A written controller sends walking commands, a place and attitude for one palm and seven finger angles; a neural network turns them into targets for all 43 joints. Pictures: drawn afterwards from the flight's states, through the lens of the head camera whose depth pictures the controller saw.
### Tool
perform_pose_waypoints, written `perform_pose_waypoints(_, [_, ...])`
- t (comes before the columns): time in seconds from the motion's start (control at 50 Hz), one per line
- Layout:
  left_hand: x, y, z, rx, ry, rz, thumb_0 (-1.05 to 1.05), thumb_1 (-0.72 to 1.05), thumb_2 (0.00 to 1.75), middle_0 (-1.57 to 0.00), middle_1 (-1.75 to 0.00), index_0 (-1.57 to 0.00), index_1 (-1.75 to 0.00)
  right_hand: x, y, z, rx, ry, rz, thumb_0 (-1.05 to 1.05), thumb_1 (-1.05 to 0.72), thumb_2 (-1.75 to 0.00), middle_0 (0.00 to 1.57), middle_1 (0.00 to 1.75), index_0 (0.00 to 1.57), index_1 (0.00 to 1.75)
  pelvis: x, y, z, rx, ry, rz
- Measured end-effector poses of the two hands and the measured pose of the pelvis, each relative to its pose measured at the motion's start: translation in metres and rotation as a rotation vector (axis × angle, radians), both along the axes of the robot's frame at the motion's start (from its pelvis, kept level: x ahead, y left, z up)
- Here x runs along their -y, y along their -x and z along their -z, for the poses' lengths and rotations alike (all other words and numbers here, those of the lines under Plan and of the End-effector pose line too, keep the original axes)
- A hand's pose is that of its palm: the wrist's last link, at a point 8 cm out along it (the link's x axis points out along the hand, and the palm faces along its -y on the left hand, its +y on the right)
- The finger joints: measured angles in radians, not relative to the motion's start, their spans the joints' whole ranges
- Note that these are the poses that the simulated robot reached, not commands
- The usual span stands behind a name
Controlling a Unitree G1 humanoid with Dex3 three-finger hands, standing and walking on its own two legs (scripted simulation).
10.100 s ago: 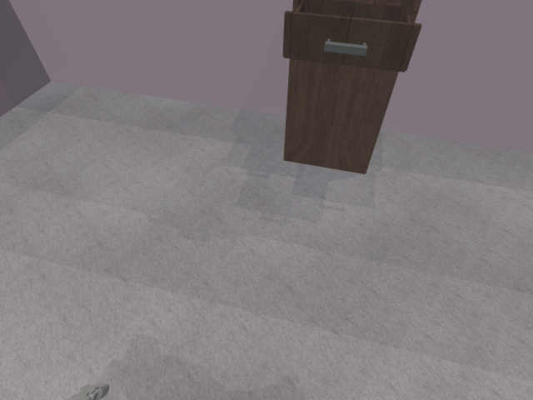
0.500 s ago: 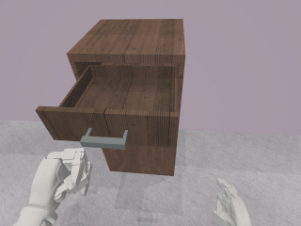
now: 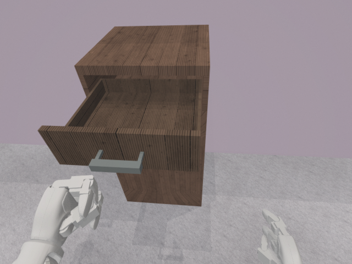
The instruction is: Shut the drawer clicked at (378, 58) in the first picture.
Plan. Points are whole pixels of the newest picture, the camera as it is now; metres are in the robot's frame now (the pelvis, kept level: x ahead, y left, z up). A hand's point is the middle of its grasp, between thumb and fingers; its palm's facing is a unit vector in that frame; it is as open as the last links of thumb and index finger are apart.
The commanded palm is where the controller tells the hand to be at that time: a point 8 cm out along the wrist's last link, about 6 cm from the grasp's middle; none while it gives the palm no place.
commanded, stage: bring the fist close to the handle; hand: left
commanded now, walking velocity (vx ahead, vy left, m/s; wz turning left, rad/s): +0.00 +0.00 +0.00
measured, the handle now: (118, 160) +0.35 +0.20 +0.06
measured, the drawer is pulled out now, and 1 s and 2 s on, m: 0.29 0.29 0.26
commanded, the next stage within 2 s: push the drawer shut in 1.34 s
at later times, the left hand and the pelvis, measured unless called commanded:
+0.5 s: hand (107, 201) +0.21 +0.16 +0.10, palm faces +0.02 -1.00 -0.04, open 3.3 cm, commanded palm +0.19 +0.22 +0.10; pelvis +0.00 +0.01 +0.00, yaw -1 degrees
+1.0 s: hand (124, 189) +0.27 +0.16 +0.05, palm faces +0.00 -1.00 -0.03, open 3.3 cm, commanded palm +0.25 +0.22 +0.06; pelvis +0.00 +0.02 -0.02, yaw -1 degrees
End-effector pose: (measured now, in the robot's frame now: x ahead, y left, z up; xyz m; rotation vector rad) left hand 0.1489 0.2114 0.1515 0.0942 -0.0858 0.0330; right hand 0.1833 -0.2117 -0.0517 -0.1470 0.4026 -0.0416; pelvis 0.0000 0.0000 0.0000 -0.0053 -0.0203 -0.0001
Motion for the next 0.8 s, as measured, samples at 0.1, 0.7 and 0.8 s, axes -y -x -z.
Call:
perform_pose_waypoints(0.1, [0.000, -0.007, 0.010, -0.020, 0.022, -0.007, 0.02, 0.90, 0.90, -1.40, -1.59, -1.40, -1.60, 0.000, 0.001, 0.002, -0.011, 0.004, -0.008, 0.02, -0.91, -0.90, 0.20, 0.30, 0.20, 0.30, 0.001, 0.001, 0.000, -0.005, -0.001, -0.001])
perform_pose_waypoints(0.7, [-0.008, -0.065, 0.070, -0.075, 0.057, 0.016, 0.02, 0.90, 0.90, -1.40, -1.59, -1.40, -1.60, 0.002, 0.028, 0.028, -0.181, 0.055, 0.042, 0.01, -0.91, -0.90, 0.20, 0.30, 0.20, 0.30, -0.015, 0.002, 0.009, -0.092, -0.001, 0.013])
perform_pose_waypoints(0.8, [-0.009, -0.080, 0.081, -0.087, 0.063, 0.022, 0.02, 0.90, 0.90, -1.40, -1.59, -1.40, -1.60, -0.001, 0.030, 0.034, -0.214, 0.051, 0.045, 0.01, -0.91, -0.90, 0.20, 0.30, 0.20, 0.30, -0.018, 0.002, 0.011, -0.110, 0.001, 0.015])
